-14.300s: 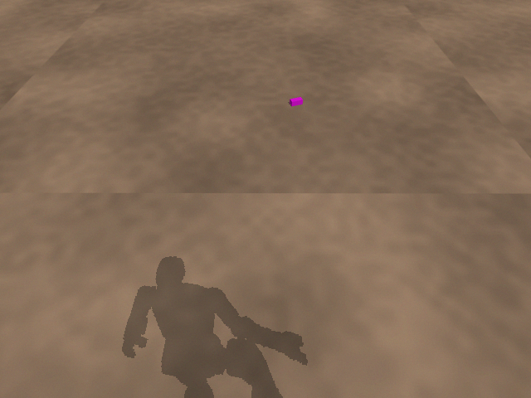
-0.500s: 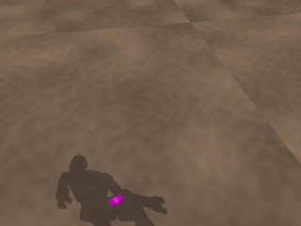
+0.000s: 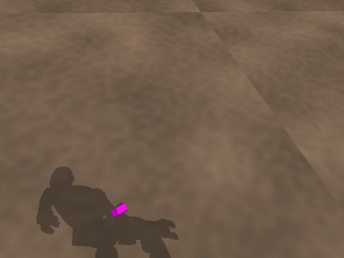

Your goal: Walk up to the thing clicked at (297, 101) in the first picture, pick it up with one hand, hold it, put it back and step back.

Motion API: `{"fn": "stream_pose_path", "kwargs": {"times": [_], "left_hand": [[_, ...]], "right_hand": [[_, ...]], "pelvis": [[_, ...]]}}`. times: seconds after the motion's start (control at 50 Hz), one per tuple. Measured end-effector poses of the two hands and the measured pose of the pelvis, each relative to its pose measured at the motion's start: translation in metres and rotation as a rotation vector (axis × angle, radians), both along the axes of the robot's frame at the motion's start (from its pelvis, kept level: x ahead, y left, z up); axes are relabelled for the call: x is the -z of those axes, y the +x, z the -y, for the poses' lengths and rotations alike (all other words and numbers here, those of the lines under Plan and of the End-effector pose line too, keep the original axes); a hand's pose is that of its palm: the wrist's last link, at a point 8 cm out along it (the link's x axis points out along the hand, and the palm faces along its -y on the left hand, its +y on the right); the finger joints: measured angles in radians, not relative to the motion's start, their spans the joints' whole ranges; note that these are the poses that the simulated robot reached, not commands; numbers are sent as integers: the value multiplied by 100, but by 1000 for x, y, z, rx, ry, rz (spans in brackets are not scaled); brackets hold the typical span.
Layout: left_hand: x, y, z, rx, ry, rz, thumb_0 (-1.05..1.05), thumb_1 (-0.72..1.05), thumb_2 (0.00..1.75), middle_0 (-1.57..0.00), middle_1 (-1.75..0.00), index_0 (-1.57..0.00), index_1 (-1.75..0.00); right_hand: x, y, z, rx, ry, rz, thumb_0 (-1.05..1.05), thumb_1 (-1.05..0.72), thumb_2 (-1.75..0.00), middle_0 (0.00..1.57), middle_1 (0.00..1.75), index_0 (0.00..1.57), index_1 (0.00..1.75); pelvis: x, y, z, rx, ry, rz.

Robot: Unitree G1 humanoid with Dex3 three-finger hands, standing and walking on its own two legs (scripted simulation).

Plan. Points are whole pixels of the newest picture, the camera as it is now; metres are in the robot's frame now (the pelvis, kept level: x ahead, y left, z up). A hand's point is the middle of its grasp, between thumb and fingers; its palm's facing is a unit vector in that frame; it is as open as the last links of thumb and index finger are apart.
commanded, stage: walk up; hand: left
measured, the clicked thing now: (119, 210) +0.45 +0.23 -0.75
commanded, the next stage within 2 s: none
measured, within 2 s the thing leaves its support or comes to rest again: neither
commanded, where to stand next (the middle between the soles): +0.07 -0.01 m, yaw +1 degrees
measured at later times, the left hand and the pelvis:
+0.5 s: hand out of the picture +0.14 +0.27 -0.16, palm faces +0.02 -0.92 -0.38, open 7.4 cm; pelvis +0.03 +0.00 -0.02, yaw +1 degrees
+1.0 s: hand out of the picture +0.03 +0.25 -0.16, palm faces +0.02 -0.92 -0.38, open 7.4 cm; pelvis +0.00 -0.02 -0.01, yaw +2 degrees
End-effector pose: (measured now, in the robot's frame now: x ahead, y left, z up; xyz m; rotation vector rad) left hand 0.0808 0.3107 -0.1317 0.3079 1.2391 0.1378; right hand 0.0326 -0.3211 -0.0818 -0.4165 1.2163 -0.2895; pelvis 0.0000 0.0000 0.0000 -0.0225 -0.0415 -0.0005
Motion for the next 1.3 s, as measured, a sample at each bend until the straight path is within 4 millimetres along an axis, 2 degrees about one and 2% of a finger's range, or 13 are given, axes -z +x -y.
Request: {"fn": "stream_pose_path", "kwargs": {"times": [0.08,0.16,0.3,0.44,0.52,0.66,0.74,0.82,0.92,1.02,1.1,1.2,1.3], "left_hand": [[-11,7,6,42,31,6,1,90,90,-20,-30,-20,-29],[-23,20,15,44,79,92,1,90,90,-20,-30,-20,-29],[-44,23,17,9,103,140,1,90,90,-20,-30,-20,-30],[-17,41,-1,-30,94,120,1,90,90,-20,-30,-20,-30],[-4,50,-2,-46,78,104,1,90,90,-20,-30,-20,-29],[4,26,12,-23,60,75,1,90,90,-20,-30,-20,-29],[8,-8,23,-26,80,28,1,90,90,-20,-30,-20,-29],[-1,-43,31,-53,83,-20,1,90,90,-20,-30,-20,-29],[-13,-59,29,-74,84,-19,1,90,90,-21,-30,-20,-30],[-13,-60,13,-86,82,5,1,90,90,-21,-30,-20,-30],[-20,-45,7,-73,93,19,1,90,90,-20,-30,-20,-30],[-31,-15,9,-42,111,96,1,90,90,-20,-30,-20,-29],[-28,1,19,-39,168,143,1,90,90,-20,-30,-20,-29]], "right_hand": [[4,-9,17,26,22,12,1,-90,-90,21,30,21,30],[21,-10,32,48,46,-21,1,-90,-90,20,30,21,30],[30,27,21,3,104,-1,1,-90,-90,20,30,20,30],[43,63,-2,-33,86,14,1,-90,-90,20,30,20,30],[39,77,-12,-47,78,41,1,-90,-90,20,30,20,30],[28,93,-1,-90,49,128,1,-90,-90,20,30,21,30],[36,91,16,-89,54,164,1,-90,-90,20,30,21,30],[38,75,23,-57,69,119,1,-90,-90,20,30,20,30],[40,54,20,-68,88,41,1,-90,-90,20,30,20,30],[40,48,4,-97,104,17,1,-90,-90,20,30,20,30],[31,43,-1,-91,120,67,1,-90,-90,20,30,21,30],[28,38,12,-74,109,51,1,-90,-90,20,30,21,30],[50,50,30,-42,117,39,1,-90,-90,20,30,21,30]], "pelvis": [[1,7,10,22,-1,4],[7,13,21,6,-18,25],[-1,31,19,1,4,29],[18,40,4,-19,3,30],[19,27,2,-17,1,26],[21,8,13,14,6,2],[28,-3,24,19,-13,11],[20,-5,29,17,21,10],[12,-2,25,-15,28,-3],[13,1,17,-34,63,5],[7,6,17,-42,37,14],[5,12,26,-43,29,21],[20,10,39,-51,22,34]]}}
